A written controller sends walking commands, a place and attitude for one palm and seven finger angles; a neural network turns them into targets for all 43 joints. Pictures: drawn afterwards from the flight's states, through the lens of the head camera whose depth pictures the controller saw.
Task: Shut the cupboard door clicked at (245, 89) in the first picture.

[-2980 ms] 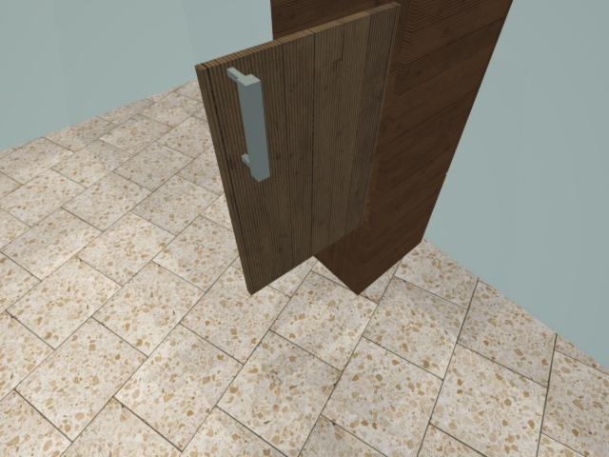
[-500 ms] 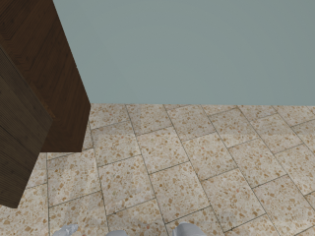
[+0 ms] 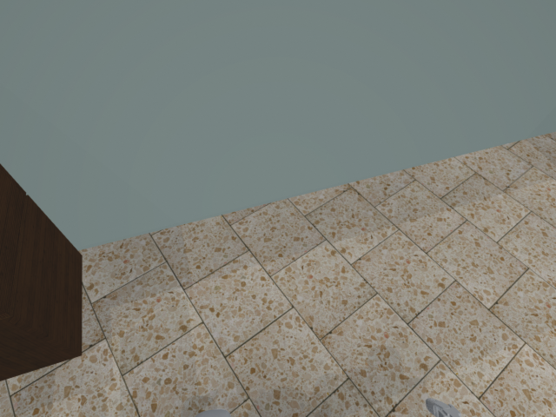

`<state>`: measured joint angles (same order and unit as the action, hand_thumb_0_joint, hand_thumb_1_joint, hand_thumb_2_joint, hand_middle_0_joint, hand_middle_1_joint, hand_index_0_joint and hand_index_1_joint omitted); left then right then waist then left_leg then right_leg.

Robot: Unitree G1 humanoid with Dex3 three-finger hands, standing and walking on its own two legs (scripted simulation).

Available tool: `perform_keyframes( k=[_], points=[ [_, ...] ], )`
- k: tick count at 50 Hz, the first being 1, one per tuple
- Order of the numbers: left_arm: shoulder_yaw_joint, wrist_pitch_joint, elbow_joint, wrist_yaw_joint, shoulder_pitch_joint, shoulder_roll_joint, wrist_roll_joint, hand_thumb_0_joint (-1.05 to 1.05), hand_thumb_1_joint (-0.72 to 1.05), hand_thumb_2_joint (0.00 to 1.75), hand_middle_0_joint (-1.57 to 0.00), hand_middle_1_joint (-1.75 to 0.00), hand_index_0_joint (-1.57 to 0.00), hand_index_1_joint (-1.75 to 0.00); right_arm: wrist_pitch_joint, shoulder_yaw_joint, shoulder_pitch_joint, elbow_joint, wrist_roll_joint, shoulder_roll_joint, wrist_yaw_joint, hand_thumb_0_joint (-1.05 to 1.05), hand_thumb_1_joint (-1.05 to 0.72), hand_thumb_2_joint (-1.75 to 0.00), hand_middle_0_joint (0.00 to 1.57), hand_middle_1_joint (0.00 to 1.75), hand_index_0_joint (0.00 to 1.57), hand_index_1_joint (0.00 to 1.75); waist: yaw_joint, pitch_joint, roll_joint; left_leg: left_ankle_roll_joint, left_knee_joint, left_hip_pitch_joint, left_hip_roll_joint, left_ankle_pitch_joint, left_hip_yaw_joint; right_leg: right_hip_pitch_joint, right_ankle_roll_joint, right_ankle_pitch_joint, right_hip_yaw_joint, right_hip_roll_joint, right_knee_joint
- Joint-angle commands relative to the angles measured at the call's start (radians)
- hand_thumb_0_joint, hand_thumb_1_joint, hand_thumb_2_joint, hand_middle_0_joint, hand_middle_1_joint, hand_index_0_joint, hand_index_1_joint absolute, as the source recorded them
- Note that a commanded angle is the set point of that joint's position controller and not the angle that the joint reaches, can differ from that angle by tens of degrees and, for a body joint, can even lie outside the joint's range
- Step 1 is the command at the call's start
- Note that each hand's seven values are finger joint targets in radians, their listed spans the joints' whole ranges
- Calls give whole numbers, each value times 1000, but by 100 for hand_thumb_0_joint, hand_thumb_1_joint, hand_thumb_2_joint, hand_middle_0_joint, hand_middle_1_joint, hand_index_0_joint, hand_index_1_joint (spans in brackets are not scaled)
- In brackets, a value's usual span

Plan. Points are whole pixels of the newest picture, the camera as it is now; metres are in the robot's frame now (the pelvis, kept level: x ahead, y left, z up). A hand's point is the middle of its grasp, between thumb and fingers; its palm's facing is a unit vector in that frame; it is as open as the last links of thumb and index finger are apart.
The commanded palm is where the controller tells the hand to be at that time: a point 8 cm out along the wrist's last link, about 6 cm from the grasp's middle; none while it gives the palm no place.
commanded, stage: walk to a spot facing it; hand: left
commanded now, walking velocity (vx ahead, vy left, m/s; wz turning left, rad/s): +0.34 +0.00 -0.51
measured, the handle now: out of the picture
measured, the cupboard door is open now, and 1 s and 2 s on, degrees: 87 87 87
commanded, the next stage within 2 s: turn to face it in 0.76 s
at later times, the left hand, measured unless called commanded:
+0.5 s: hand (226, 302) +0.33 +0.12 -0.16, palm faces -0.23 -0.96 -0.17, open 7.4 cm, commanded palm none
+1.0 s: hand (286, 205) +0.57 +0.02 -0.16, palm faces -0.33 -0.92 -0.20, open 7.2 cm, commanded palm none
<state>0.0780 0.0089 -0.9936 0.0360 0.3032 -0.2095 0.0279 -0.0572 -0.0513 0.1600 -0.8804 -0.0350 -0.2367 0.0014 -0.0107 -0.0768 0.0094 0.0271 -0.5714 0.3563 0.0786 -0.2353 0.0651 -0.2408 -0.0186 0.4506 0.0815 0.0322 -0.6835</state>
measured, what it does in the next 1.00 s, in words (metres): walks ahead, turning right: right foot, then left foot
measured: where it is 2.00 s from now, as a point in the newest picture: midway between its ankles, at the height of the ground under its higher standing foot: (340, 295)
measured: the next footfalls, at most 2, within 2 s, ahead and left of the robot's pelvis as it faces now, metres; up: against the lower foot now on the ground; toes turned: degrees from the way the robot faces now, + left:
right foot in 0.28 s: +0.19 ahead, -0.18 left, +0.00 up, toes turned -14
left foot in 0.52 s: +0.34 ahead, +0.08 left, +0.00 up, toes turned -5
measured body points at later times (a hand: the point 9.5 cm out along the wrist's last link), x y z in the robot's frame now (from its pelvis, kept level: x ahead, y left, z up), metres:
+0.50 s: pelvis +0.21 -0.04 +0.01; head +0.26 -0.04 +0.45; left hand +0.34 +0.17 -0.15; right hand +0.18 -0.30 -0.13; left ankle +0.27 +0.09 -0.71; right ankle +0.16 -0.17 -0.73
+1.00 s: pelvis +0.44 -0.13 +0.01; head +0.49 -0.14 +0.46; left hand +0.59 +0.07 -0.14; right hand +0.37 -0.36 -0.14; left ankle +0.49 +0.00 -0.68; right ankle +0.39 -0.21 -0.73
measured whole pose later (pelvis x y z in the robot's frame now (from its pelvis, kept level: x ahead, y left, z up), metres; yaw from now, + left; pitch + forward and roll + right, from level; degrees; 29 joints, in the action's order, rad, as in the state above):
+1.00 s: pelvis +0.44 -0.13 +0.01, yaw -19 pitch +1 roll +0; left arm 0.07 -0.06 -1.02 -0.01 0.17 -0.18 0.02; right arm -0.01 -0.05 0.24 -1.05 -0.02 -0.17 0.01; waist 0.05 -0.09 0.02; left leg 0.06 -0.92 0.46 0.12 -0.37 0.08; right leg -0.22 -0.04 0.29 -0.13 -0.02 -0.49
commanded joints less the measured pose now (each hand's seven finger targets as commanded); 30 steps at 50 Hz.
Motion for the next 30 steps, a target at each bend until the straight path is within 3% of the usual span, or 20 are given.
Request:
perform_keyframes(
  k=[1, 3, 6, 10, 11, 12, 13, 14, 15, 16, 17, 19, 21, 23, 24, 25, 26, 27, 28, 30],
  points=[
    [18, -52, 180, 10, -255, -98, 0, 0, 90, 90, -20, -30, -20, -30, -13, -55, 306, -21, -11, -240, 24, 0, -90, -90, 20, 30, 20, 30, 134, 60, -103, -243, 360, -379, 455, -273, -567, -574, -6, 62, -18, -98, -566],
    [17, -37, 163, 30, -249, -62, 5, 0, 90, 90, -20, -30, -20, -30, -15, -31, 201, -15, -6, -158, 25, 0, -90, -90, 20, 30, 20, 30, 66, -30, -194, -166, 384, -251, 341, -155, -312, -522, 19, -69, -41, -149, -491],
    [0, -21, 158, 44, -241, -31, 0, 0, 90, 90, -20, -30, -20, -30, -15, -29, 189, -24, -8, -154, 23, 0, -90, -90, 20, 30, 20, 30, 52, 43, -193, -109, 337, -227, 249, 34, -39, -309, 26, -98, -137, -131, -167],
    [7, -19, 136, 40, -204, -52, 4, 0, 90, 90, -20, -30, -20, -30, 5, -37, 174, -36, -7, -172, 9, 0, -90, -90, 20, 30, 20, 30, 24, 56, -146, -94, 283, -126, 244, -89, 41, -61, 19, -160, -226, -68, 15],
    [11, -22, 123, 36, -159, -70, 5, 0, 90, 90, -20, -30, -20, -30, 12, -34, 159, -36, -7, -169, 5, 0, -90, -90, 20, 30, 20, 30, -5, 61, -127, -72, 217, -96, 222, -106, 64, 24, 11, -178, -243, -47, 77],
    [22, -28, 89, 28, -67, -106, 8, 0, 90, 90, -20, -30, -20, -30, 15, -29, 139, -37, -2, -153, 3, 0, -90, -90, 20, 30, 20, 30, -57, 73, -63, -45, 63, -15, 174, -39, 101, 178, -13, -173, -231, -29, 124],
    [48, -43, 50, 13, 83, -195, 12, 0, 90, 90, -20, -30, -20, -30, 13, -13, 106, -13, 14, -99, -7, 0, -90, -90, 20, 30, 20, 30, -138, 129, 148, 0, -259, 200, 78, -51, 194, 414, -100, 24, 43, -204, 250],
    [77, -49, 19, -9, 200, -316, -1, 0, 90, 90, -20, -30, -20, -30, 7, -3, 34, 42, 28, -49, -10, 0, -90, -90, 20, 30, 20, 30, -181, 168, 375, 25, -583, 432, -30, -431, 134, 502, -234, 40, 509, -473, 458],
    [73, -39, 33, -25, 152, -316, -14, 0, 90, 90, -20, -30, -20, -30, 7, -16, -16, 48, 19, -89, -8, 0, -90, -90, 20, 30, 20, 30, -162, 88, 228, 18, -689, 497, 35, -380, -34, 389, -285, 164, 542, -492, 507],
    [57, -34, 58, -37, 41, -262, -8, 0, 90, 90, -20, -30, -20, -30, 10, -23, -9, 35, 20, -89, -9, 0, -90, -90, 20, 30, 20, 30, -94, 62, 158, 17, -683, 446, 74, -314, -64, 260, -260, 274, 473, -460, 506],
    [40, -36, 86, -41, -59, -208, 1, 0, 90, 90, -20, -30, -20, -30, 13, -25, 23, 7, 11, -82, -7, 0, -90, -90, 20, 30, 20, 30, -41, 44, 227, 20, -605, 370, 103, -268, -86, 140, -213, 163, 339, -410, 487],
    [29, -48, 96, -36, -134, -159, 4, 0, 90, 90, -20, -30, -20, -30, 25, -19, 87, -34, 5, -57, -10, 0, -90, -90, 20, 30, 20, 30, 20, 41, 215, 28, -438, 189, 87, -192, -43, 4, -166, -41, 136, -324, 471],
    [32, -57, 82, -30, -159, -167, 6, 0, 90, 90, -20, -30, -20, -30, 19, -13, 131, -55, 8, -21, -16, 0, -90, -90, 20, 30, 20, 30, 48, 59, 131, 31, -197, 44, 56, -149, 2, -28, -152, -131, 71, -285, 420],
    [32, -55, 69, -18, -169, -167, -4, 0, 90, 90, -20, -30, -20, -30, 10, -8, 215, -89, 3, -16, -16, 0, -90, -90, 20, 30, 20, 30, 81, 66, 62, 43, -16, -130, -18, 23, 102, -73, -118, -54, 16, -210, 359],
    [28, -51, 68, -15, -173, -150, -9, 0, 90, 90, -20, -30, -20, -30, 1, -11, 270, -108, 3, -41, -12, 0, -90, -90, 20, 30, 20, 30, 102, 78, -1, 43, 68, -238, -19, 45, 99, -114, -98, -38, -5, -177, 276],
    [17, -47, 76, -11, -159, -99, -10, 0, 90, 90, -20, -30, -20, -30, -11, -27, 344, -129, -3, -104, -3, 0, -90, -90, 20, 30, 20, 30, 125, 104, -159, 3, 159, -353, 75, -71, -60, -206, -60, -29, -41, -107, 71],
    [0, -47, 98, -6, -146, -33, -13, 0, 90, 90, -20, -30, -20, -30, -20, -52, 444, -132, -18, -210, 7, 0, -90, -90, 20, 30, 20, 30, 156, 151, -386, -114, 293, -465, 339, -136, -426, -394, -5, 98, -168, 6, -250],
    [4, -62, 140, -3, -230, -47, -12, 0, 90, 90, -20, -30, -20, -30, -11, -58, 466, -131, -20, -232, 23, 0, -90, -90, 20, 30, 20, 30, 176, 132, -263, -227, 335, -497, 445, -109, -570, -511, -17, 137, -84, -42, -420],
    [0, -68, 151, -4, -315, -37, 1, 0, 90, 90, -20, -30, -20, -30, -17, -51, 451, -129, -23, -204, 21, 0, -90, -90, 20, 30, 20, 30, 173, 42, -197, -232, 318, -442, 436, 31, -532, -593, -21, 64, -61, -80, -559],
    [-6, -66, 133, 9, -325, -28, 0, 0, 90, 90, -20, -30, -20, -30, -28, -23, 373, -118, -16, -119, 26, 0, -90, -90, 20, 30, 20, 30, 113, -14, -182, -170, 293, -398, 361, 318, -301, -602, 0, -55, -54, -138, -556]
  ],
)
